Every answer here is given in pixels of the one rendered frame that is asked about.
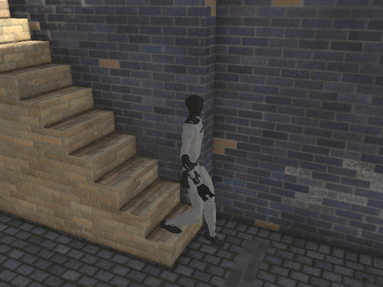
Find stairs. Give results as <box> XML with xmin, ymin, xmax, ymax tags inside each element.
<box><xmin>0</xmin><ymin>0</ymin><xmax>203</xmax><ymax>268</ymax></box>

